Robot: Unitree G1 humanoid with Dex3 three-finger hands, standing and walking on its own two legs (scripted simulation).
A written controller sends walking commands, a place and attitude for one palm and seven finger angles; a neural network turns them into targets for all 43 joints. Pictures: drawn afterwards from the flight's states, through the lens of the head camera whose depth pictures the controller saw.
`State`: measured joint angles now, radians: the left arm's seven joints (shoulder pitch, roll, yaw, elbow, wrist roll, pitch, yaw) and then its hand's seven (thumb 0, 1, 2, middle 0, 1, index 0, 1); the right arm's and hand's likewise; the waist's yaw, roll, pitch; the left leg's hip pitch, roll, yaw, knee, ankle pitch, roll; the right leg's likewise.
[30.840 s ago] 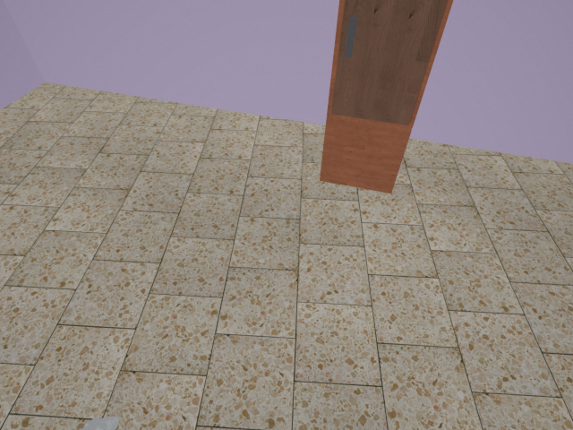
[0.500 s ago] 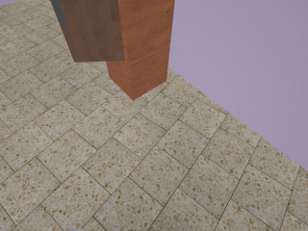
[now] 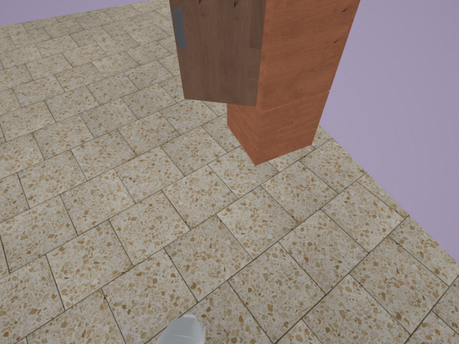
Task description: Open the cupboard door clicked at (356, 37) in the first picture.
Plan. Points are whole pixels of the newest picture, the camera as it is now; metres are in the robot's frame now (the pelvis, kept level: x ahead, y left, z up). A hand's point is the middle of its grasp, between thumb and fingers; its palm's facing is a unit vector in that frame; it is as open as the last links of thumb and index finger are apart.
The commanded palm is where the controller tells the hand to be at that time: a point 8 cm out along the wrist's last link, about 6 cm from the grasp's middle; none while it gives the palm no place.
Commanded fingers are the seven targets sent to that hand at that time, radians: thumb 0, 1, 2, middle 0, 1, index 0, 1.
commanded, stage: take the last steps up to it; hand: left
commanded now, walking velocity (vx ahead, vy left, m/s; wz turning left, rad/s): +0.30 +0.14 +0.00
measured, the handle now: (181, 26) +1.11 +0.31 +0.00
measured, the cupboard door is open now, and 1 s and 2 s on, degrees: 55 55 55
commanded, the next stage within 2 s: come to a stop and stand still in 1.26 s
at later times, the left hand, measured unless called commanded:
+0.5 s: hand (123, 263) +0.28 +0.28 -0.16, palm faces -0.02 -0.98 -0.19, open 7.4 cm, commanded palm none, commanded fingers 0.00 0.90 0.90 -0.20 -0.30 -0.20 -0.30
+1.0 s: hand (151, 219) +0.40 +0.25 -0.17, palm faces -0.03 -0.97 -0.23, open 7.1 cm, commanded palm none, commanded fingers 0.00 0.90 0.90 -0.20 -0.30 -0.20 -0.30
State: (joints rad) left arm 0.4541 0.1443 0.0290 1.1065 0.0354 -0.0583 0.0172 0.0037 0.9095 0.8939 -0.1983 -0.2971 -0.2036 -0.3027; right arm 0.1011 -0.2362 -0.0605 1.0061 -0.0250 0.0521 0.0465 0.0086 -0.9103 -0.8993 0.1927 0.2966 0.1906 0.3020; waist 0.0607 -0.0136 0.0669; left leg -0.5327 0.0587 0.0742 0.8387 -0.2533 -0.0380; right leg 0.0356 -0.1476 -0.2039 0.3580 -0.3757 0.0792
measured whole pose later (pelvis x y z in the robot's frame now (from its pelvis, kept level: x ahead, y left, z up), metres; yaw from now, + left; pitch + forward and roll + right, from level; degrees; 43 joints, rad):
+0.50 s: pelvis +0.16 +0.10 +0.00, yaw -2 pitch +0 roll +1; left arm 0.12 0.18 0.06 0.99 0.03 0.00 0.00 0.00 0.91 0.89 -0.19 -0.30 -0.20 -0.30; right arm 0.40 -0.16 -0.03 1.09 -0.03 -0.06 -0.03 0.00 -0.93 -0.90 0.20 0.30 0.20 0.30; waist -0.02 -0.04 0.03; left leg -0.03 -0.11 0.18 0.26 -0.24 0.11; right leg -0.62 -0.09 -0.03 1.02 -0.15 0.01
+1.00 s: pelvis +0.34 +0.07 +0.00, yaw -4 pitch +0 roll +0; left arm 0.24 0.18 0.06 1.05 0.02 -0.08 0.03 -0.04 0.96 0.89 -0.20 -0.30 -0.20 -0.30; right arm 0.24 -0.15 -0.06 1.06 -0.03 -0.02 -0.01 0.01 -0.92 -0.90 0.20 0.30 0.19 0.30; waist -0.02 0.00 0.07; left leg -0.52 0.11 0.05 0.91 -0.28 -0.04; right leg -0.12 0.00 -0.13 0.40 -0.29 -0.04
